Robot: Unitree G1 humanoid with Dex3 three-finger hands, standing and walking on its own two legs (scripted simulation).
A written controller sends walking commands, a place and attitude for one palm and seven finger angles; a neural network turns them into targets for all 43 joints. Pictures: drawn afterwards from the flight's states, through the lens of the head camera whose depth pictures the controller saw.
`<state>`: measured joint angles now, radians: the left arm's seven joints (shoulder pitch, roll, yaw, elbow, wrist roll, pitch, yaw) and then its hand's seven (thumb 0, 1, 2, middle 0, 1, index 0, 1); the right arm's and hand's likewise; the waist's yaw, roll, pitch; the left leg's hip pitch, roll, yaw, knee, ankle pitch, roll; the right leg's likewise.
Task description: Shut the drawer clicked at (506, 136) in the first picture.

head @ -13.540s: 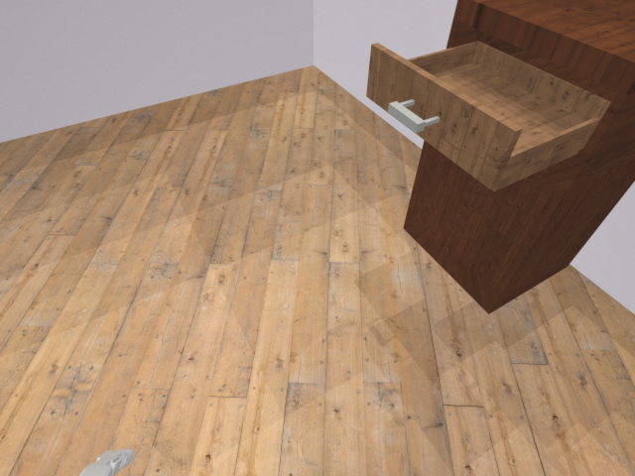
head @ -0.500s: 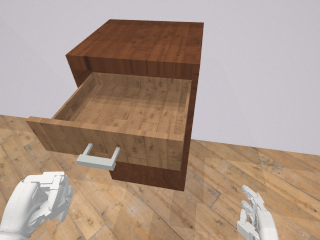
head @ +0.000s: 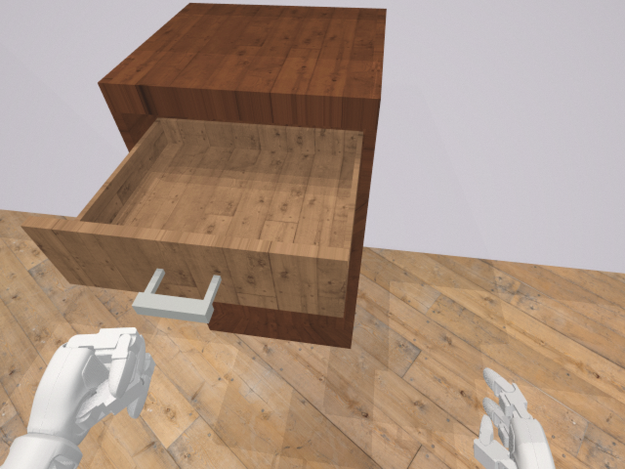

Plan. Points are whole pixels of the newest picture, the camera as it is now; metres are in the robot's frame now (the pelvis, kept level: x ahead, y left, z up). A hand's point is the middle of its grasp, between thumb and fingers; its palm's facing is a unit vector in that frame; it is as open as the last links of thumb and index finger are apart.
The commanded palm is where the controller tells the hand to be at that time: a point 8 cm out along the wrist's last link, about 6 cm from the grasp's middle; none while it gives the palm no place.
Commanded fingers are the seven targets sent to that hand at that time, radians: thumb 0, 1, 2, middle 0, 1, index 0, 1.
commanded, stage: bring the fist close to the handle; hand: left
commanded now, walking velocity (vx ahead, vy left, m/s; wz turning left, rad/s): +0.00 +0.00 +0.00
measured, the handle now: (180, 293) +0.33 +0.22 +0.03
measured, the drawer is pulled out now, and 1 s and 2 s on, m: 0.30 0.30 0.21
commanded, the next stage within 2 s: push the drawer shut in 1.00 s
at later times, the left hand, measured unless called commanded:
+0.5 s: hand (181, 360) +0.23 +0.18 +0.04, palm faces -0.08 -1.00 -0.04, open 3.2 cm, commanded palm +0.21 +0.24 +0.04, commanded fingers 0.00 0.90 0.90 -1.40 -1.60 -1.40 -1.60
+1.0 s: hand (191, 357) +0.24 +0.18 +0.03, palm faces -0.06 -1.00 -0.07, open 3.2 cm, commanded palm +0.22 +0.24 +0.04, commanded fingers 0.00 0.90 0.90 -1.40 -1.60 -1.40 -1.60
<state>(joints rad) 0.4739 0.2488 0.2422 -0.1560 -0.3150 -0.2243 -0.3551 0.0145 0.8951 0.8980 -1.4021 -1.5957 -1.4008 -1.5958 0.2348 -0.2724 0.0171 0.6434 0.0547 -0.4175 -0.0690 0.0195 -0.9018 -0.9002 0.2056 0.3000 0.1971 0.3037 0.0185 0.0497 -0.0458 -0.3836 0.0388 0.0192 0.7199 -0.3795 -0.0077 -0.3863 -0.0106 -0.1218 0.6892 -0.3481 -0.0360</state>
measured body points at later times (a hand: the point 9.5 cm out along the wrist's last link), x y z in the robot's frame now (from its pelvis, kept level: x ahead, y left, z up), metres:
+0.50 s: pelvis +0.00 +0.02 -0.02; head +0.05 +0.01 +0.43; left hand +0.23 +0.24 +0.05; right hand +0.17 -0.22 -0.10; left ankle +0.00 +0.12 -0.72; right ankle +0.01 -0.09 -0.72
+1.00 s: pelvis +0.00 +0.00 -0.03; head +0.05 -0.01 +0.42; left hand +0.24 +0.23 +0.04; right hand +0.17 -0.24 -0.11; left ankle +0.00 +0.12 -0.72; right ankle +0.01 -0.09 -0.72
